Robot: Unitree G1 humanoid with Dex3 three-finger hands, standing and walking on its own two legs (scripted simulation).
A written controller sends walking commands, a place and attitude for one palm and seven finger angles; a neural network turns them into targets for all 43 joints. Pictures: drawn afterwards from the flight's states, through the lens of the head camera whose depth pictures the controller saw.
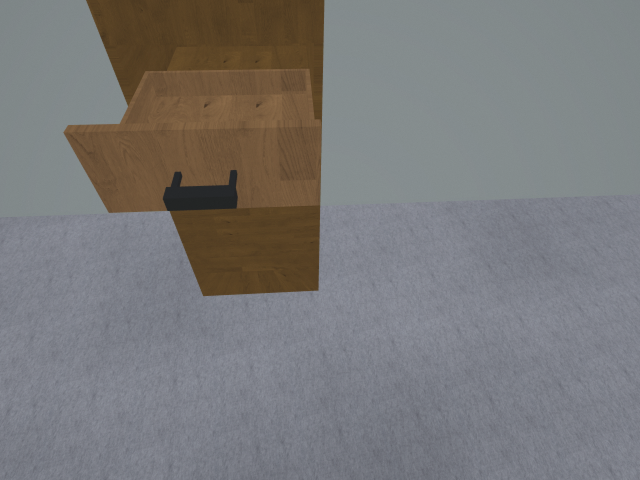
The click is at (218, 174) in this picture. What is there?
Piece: drawer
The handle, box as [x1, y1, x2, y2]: [163, 170, 237, 210]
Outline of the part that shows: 236,170 230,170 228,185 180,187 179,184 181,174 180,172 175,172 171,186 166,187 163,196 163,200 167,210 236,208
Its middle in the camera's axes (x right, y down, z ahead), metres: -0.19 -0.08 +0.63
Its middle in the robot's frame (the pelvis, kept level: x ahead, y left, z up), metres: +0.53 +0.22 +0.05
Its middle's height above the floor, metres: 0.83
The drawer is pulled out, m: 0.30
